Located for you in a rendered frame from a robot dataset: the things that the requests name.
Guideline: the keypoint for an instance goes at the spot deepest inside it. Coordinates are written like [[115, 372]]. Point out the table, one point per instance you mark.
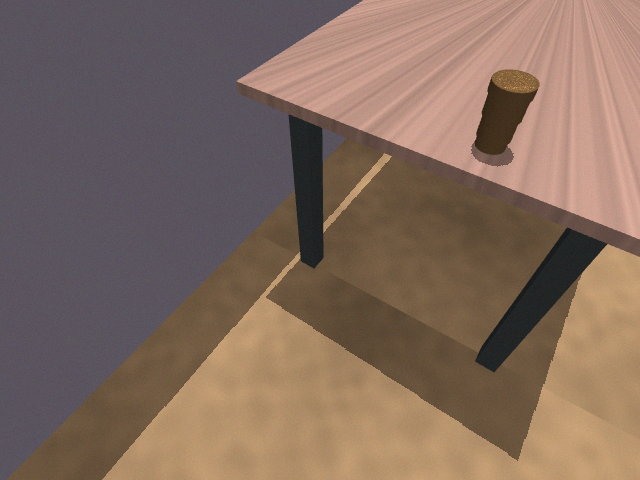
[[410, 78]]

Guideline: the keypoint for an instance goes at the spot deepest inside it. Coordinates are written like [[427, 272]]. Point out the cup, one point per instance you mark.
[[509, 94]]

